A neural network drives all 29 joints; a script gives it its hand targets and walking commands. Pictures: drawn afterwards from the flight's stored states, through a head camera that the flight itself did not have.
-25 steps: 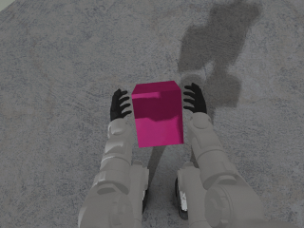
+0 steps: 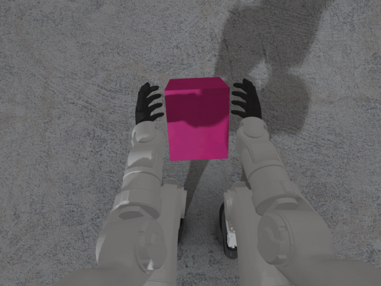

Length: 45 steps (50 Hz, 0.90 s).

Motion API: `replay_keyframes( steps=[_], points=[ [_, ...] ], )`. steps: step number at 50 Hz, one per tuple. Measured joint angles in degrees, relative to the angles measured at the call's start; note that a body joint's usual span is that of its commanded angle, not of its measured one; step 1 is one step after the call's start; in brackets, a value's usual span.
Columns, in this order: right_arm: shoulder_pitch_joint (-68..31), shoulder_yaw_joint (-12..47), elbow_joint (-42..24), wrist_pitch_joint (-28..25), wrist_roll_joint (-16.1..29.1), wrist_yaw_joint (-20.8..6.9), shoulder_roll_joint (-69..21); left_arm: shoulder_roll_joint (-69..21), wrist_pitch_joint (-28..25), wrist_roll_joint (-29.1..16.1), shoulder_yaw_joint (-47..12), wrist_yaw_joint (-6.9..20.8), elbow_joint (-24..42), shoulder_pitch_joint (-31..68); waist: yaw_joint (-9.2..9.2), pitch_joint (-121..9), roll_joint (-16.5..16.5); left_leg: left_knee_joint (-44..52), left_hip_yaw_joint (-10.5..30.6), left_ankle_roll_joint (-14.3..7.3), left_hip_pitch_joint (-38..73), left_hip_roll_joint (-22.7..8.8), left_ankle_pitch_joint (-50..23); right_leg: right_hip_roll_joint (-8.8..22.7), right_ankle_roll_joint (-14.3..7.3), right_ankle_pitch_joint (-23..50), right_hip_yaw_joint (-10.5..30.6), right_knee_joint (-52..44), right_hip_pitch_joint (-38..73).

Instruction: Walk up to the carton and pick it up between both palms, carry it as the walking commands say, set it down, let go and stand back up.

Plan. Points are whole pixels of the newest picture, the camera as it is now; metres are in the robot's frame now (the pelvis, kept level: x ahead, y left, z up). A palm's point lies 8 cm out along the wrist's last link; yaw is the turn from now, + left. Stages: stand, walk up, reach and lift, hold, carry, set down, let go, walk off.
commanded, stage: set down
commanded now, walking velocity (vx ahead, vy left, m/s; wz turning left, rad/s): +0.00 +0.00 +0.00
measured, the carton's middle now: (196, 115) +0.47 +0.03 -0.20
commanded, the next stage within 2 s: none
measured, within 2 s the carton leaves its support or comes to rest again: neither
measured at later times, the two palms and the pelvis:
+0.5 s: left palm (153, 122) +0.44 +0.14 -0.16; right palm (241, 119) +0.45 -0.08 -0.17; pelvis -0.02 +0.01 -0.07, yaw +0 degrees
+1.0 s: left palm (158, 124) +0.46 +0.14 -0.25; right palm (235, 119) +0.48 -0.08 -0.26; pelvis -0.02 +0.01 -0.13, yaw +0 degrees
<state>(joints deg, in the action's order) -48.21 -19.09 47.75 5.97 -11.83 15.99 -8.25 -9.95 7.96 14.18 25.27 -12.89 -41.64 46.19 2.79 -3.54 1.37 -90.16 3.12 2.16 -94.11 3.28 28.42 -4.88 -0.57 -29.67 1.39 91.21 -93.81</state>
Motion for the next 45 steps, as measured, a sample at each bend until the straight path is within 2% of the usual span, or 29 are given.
replay_keyframes(
  steps=[27, 45],
  points=[
    [-12.3, -2.2, 2.1, 3.9, 0.2, -1.6, 4.0, 1.5, 3.5, 1.6, 2.7, -0.5, 0.4, 11.6, -0.3, 4.5, -0.3, -14.0, -0.4, -0.1, -17.2, 0.9, 0.4, -0.3, 1.2, -0.6, -0.4, 13.5, -16.8],
    [-18.8, -0.6, 4.1, 4.2, 1.7, -2.3, 7.4, 3.3, 3.7, 0.2, 2.6, -0.2, 0.4, 16.7, -0.13, 8.5, -0.4, -21.1, -0.9, 0.1, -26.0, 1.2, 1.0, -0.7, 1.7, -1.2, -0.3, 20.9, -25.7]
  ],
)
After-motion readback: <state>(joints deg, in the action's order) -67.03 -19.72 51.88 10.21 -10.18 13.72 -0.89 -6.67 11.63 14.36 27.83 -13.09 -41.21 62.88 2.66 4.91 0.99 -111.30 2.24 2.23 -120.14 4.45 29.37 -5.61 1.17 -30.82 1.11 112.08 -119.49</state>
